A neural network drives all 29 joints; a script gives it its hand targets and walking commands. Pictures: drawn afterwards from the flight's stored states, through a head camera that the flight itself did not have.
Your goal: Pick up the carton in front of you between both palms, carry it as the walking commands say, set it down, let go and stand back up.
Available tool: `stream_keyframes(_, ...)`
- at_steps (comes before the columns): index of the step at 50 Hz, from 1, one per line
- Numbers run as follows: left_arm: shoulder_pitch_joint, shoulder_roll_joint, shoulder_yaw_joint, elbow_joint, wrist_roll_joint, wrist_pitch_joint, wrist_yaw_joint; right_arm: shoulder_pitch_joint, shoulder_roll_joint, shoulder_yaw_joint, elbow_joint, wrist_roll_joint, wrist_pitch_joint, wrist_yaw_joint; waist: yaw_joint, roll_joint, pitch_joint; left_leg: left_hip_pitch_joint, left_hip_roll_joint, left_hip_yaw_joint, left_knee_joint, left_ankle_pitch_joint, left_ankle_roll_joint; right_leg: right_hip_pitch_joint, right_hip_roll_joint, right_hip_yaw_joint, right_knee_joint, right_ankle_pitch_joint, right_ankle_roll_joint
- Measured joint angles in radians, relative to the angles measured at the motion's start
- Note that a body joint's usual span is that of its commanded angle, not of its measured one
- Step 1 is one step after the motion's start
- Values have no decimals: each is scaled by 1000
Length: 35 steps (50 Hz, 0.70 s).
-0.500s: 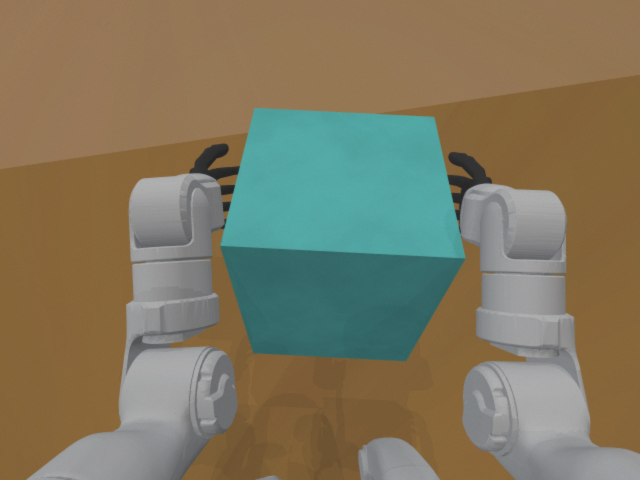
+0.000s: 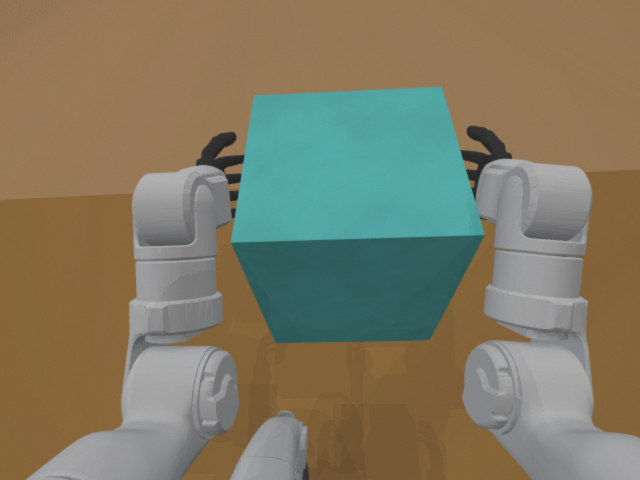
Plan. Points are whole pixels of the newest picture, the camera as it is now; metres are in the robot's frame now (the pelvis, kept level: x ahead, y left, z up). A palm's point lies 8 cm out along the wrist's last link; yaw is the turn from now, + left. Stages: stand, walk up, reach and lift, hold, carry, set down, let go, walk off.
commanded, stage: carry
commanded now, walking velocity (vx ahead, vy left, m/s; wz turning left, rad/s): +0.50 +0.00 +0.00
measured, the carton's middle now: (349, 228) +0.38 +0.02 +0.09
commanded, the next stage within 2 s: none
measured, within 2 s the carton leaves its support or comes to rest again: neither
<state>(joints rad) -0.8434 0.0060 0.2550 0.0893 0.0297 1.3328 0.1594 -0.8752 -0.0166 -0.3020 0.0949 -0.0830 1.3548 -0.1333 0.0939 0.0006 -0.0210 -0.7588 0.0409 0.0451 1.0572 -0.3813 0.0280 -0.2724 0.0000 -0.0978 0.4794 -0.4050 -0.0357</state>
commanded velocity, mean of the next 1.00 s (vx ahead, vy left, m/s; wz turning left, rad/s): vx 0.50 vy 0.00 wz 0.00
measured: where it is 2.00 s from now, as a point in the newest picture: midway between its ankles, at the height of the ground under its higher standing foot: (361, 177)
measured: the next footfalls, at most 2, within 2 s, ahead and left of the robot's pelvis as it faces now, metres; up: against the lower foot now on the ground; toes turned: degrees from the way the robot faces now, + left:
left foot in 0.12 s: +0.27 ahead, +0.12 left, +0.03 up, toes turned +5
right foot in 0.52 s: +0.49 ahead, -0.09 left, +0.05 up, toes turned -6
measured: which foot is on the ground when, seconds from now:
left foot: up 0.00-0.10, down 0.12-0.54, up 0.56-0.90, down 0.92-1.00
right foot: down 0.00-0.14, up 0.16-0.50, down 0.52-0.94, up 0.96-1.00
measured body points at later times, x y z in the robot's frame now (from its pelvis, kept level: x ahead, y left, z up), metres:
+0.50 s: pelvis +0.31 +0.02 +0.03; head +0.34 +0.02 +0.47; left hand +0.71 +0.14 +0.20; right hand +0.69 -0.16 +0.20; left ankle +0.23 +0.11 -0.71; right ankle +0.44 -0.09 -0.68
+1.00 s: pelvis +0.62 +0.03 +0.05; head +0.63 +0.04 +0.50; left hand +1.01 +0.18 +0.21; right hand +1.00 -0.13 +0.21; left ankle +0.71 +0.12 -0.65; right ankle +0.48 -0.07 -0.59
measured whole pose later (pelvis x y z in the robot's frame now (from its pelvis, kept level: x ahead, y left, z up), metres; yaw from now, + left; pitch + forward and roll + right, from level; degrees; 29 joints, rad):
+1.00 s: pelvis +0.62 +0.03 +0.05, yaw -1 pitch +4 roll +1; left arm -0.84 0.05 0.27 0.17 0.04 1.33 0.13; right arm -0.85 0.01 -0.24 0.18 -0.10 1.31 -0.13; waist -0.04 -0.03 -0.05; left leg -0.55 -0.01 0.14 0.70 -0.33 0.09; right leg -0.36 -0.02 0.00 1.11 -0.51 -0.01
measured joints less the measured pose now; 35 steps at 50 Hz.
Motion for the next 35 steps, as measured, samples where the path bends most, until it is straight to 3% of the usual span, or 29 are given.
stream_keyframes(4, -16, -2, 7, 41, 10, -5, -3, 4, 1, -7, 24, -4, -7, 3, -19, -17, -34, 58, -11, 50, -282, 58, 9, 103, -25, 10, -31, -71, 33)
stream_keyframes(6, -20, 10, 9, 66, 14, -3, -8, -5, 4, 3, 66, -10, -19, 0, -45, -32, -45, 143, -41, 94, -406, 115, 32, 128, -54, 11, 45, -136, 45)
stream_keyframes(8, -11, 32, 16, 89, 11, -12, -19, -3, 19, 25, 107, -20, -46, 0, -89, -46, -40, 169, -59, 111, -357, 108, 56, 57, -71, 46, 299, -114, 45)
stream_keyframes(10, 0, 38, 24, 103, 10, -13, -26, 20, 26, 49, 115, -21, -53, -1, -130, -31, -27, 209, -62, 101, -356, 51, 65, -73, -26, 95, 614, -106, 28)
stream_keyframes(12, 1, 30, 27, 95, 22, -2, -26, 52, 20, 66, 90, 2, -48, -7, -158, -19, -9, 259, -61, 88, -400, 36, 59, -198, -3, 96, 792, -75, 9)
stream_keyframes(15, -3, 11, 34, 46, 41, 11, -26, 75, 11, 68, 29, 41, -41, -22, -179, -12, 22, 339, -56, 80, -472, 27, 57, -341, -5, 81, 804, -39, 1)
stream_keyframes(18, -6, -3, 42, -19, 51, 15, -26, 67, 12, 54, -23, 57, -43, -32, -187, -6, 33, 409, -51, 73, -526, 3, 55, -430, -20, 68, 676, -35, 7)
stream_keyframes(22, -11, -8, 47, -55, 56, 15, -27, 38, 13, 38, -32, 55, -45, -32, -176, 2, 7, 503, -40, 64, -574, -50, 32, -436, -34, 46, 382, 48, 11)
stream_keyframes(25, -23, -2, 44, -11, 56, 11, -29, 16, 4, 34, 12, 47, -39, -26, -149, 20, -28, 567, -12, 55, -543, -133, 6, -343, -7, -12, 165, 110, -2)
stream_keyframes(27, -37, -6, 30, 55, 61, -9, -31, 10, -17, 26, 50, 51, -38, -5, -118, 40, -43, 543, 26, 43, -375, -156, -2, -295, 15, -42, 159, 160, -16)
stream_keyframes(31, 7, -10, -11, 110, 55, -21, -30, 28, -26, 19, 112, 34, -32, 16, -45, 12, -45, 308, -32, -34, 159, -121, 4, -218, 16, -26, 164, 64, -17)
stream_keyframes(35, 51, 1, -26, 64, 16, -13, -16, 38, -6, 24, 82, 10, -17, 16, -12, 3, -18, 117, -28, -23, 222, -58, 11, -111, 9, -12, 74, 47, -10)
